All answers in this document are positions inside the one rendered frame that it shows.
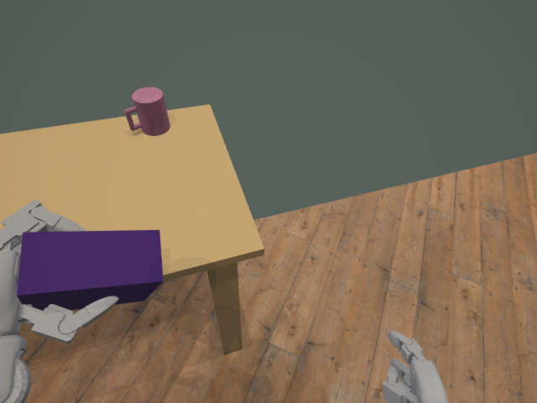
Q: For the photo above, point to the left robot forearm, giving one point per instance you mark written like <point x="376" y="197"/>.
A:
<point x="15" y="376"/>

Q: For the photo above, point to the sponge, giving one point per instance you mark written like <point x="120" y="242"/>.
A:
<point x="74" y="269"/>

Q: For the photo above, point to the robot right hand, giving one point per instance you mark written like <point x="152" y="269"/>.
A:
<point x="421" y="381"/>

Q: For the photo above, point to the table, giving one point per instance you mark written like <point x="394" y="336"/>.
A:
<point x="106" y="177"/>

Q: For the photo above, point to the robot left hand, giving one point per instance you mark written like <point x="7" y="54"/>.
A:
<point x="53" y="322"/>

